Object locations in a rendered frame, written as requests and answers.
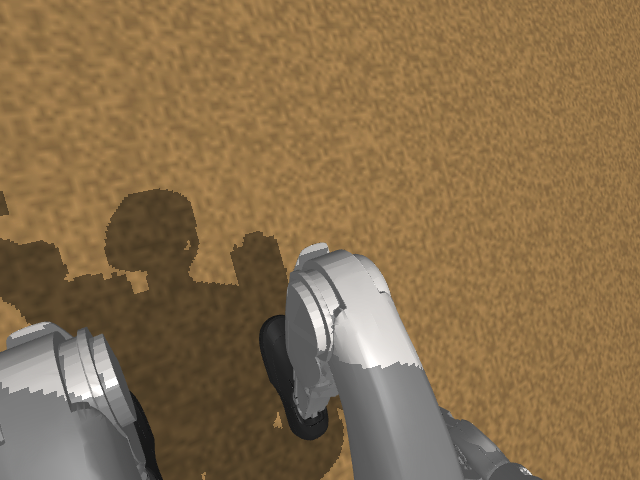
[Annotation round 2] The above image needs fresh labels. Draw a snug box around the right robot hand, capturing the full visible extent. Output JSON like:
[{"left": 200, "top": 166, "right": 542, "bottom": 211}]
[{"left": 439, "top": 406, "right": 511, "bottom": 480}]

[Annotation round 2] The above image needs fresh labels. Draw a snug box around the right robot arm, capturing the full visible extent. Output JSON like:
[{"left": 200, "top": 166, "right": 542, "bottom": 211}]
[{"left": 489, "top": 463, "right": 543, "bottom": 480}]

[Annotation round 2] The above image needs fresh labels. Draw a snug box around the right robot foot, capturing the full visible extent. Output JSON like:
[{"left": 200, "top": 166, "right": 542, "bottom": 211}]
[{"left": 259, "top": 315, "right": 328, "bottom": 440}]

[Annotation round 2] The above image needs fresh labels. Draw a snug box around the left robot foot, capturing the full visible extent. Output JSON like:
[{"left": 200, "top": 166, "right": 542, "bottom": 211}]
[{"left": 129, "top": 390, "right": 163, "bottom": 480}]

